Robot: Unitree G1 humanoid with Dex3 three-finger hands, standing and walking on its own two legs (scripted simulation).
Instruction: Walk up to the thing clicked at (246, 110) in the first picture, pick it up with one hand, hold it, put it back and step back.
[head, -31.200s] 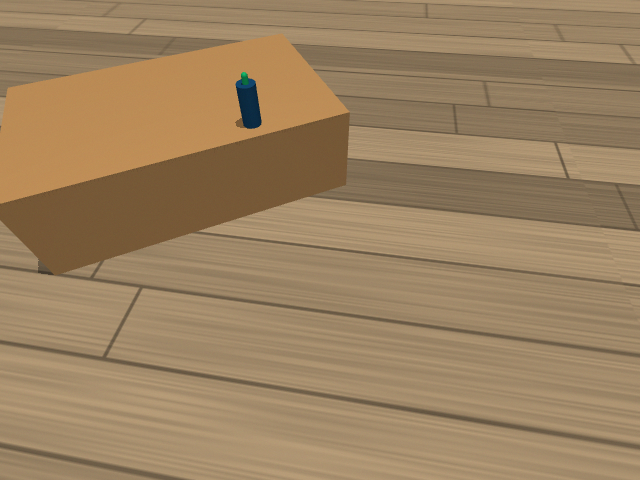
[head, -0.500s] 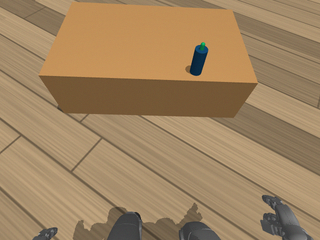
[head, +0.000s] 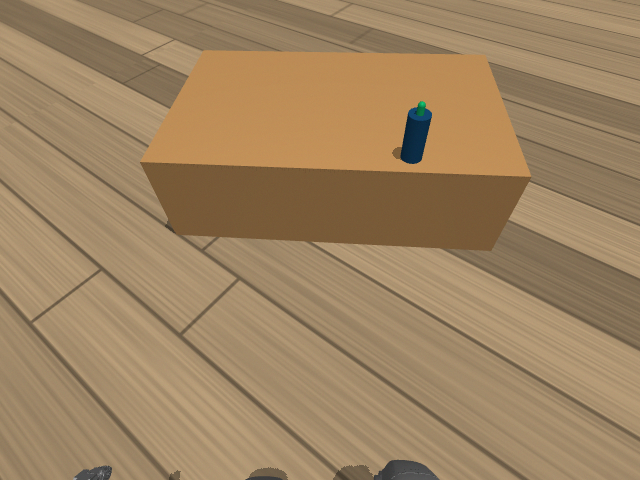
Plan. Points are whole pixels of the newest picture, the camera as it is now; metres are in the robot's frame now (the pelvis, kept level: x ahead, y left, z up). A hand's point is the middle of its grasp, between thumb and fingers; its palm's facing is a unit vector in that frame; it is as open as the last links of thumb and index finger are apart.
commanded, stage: step back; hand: right
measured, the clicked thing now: (416, 131) +1.08 -0.25 -0.26
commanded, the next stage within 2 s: stand in 0.80 s
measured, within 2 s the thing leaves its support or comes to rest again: neither
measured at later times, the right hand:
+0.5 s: hand out of the picture +0.13 -0.24 -0.15, palm faces -0.08 +0.93 -0.37, open 7.4 cm
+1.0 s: hand (508, 452) +0.17 -0.23 -0.13, palm faces -0.03 +0.95 -0.33, open 7.4 cm
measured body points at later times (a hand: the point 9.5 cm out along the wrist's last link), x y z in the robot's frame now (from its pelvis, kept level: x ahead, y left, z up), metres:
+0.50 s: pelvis +0.03 +0.02 +0.00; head +0.05 +0.02 +0.45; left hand +0.06 +0.34 -0.12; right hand +0.13 -0.29 -0.12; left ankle +0.05 +0.14 -0.72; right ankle +0.02 -0.12 -0.72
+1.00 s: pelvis +0.04 +0.01 +0.02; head +0.06 +0.01 +0.47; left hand +0.14 +0.32 -0.11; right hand +0.17 -0.28 -0.10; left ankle +0.05 +0.14 -0.72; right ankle +0.02 -0.13 -0.72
